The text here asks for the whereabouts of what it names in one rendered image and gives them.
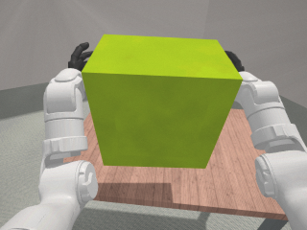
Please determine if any left robot forearm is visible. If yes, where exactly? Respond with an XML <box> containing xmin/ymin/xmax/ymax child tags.
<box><xmin>38</xmin><ymin>68</ymin><xmax>88</xmax><ymax>200</ymax></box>

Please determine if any table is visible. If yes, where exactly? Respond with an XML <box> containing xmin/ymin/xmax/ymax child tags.
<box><xmin>63</xmin><ymin>108</ymin><xmax>289</xmax><ymax>230</ymax></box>

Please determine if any left robot upper arm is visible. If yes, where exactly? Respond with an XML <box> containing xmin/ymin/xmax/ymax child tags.
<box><xmin>0</xmin><ymin>160</ymin><xmax>99</xmax><ymax>230</ymax></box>

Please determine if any left robot hand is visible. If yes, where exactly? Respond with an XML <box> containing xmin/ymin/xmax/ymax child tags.
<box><xmin>68</xmin><ymin>42</ymin><xmax>94</xmax><ymax>71</ymax></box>

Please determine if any right robot hand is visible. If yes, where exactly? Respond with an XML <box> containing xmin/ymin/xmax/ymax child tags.
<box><xmin>225</xmin><ymin>51</ymin><xmax>245</xmax><ymax>72</ymax></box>

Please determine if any right robot upper arm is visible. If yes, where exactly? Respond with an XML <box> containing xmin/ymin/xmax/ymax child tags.
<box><xmin>254</xmin><ymin>149</ymin><xmax>307</xmax><ymax>230</ymax></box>

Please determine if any right robot forearm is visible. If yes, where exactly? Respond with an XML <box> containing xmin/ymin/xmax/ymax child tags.
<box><xmin>234</xmin><ymin>71</ymin><xmax>307</xmax><ymax>153</ymax></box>

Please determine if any carton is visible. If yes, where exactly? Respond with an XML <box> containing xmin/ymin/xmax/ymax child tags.
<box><xmin>81</xmin><ymin>34</ymin><xmax>243</xmax><ymax>169</ymax></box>

